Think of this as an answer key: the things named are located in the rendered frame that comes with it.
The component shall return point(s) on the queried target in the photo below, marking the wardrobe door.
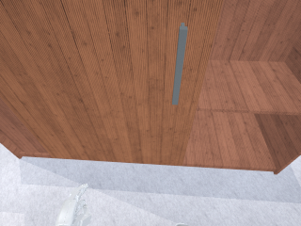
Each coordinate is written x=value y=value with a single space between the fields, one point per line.
x=94 y=79
x=16 y=132

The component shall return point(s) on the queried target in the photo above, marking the robot left hand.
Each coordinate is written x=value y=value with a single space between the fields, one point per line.
x=70 y=207

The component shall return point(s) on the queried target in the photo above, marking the handle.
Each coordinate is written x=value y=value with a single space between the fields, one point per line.
x=183 y=30

